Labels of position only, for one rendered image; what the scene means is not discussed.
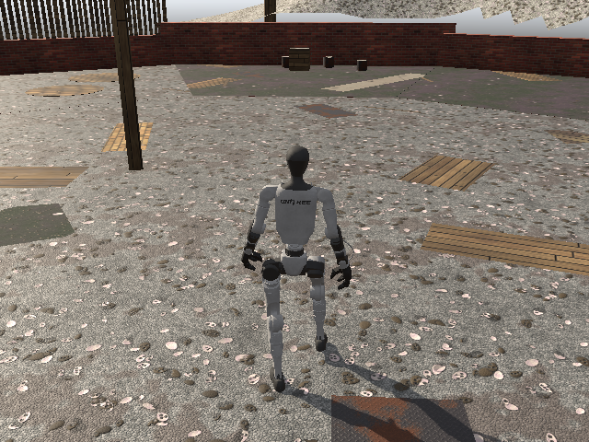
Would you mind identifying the left robot thigh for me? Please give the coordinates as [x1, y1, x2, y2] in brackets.
[261, 258, 284, 332]

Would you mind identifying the left robot forearm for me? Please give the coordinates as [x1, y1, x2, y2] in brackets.
[243, 219, 260, 255]

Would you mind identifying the right robot shin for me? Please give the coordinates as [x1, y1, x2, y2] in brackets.
[313, 285, 326, 340]

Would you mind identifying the left robot hand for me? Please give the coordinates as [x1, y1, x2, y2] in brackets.
[241, 251, 262, 271]

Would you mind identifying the right robot forearm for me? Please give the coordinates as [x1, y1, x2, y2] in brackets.
[330, 225, 350, 269]

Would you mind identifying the right robot hand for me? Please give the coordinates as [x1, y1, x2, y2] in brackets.
[330, 264, 352, 290]

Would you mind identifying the left robot upper arm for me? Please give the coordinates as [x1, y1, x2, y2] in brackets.
[251, 185, 278, 234]

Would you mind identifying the right robot upper arm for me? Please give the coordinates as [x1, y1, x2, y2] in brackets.
[316, 187, 339, 239]

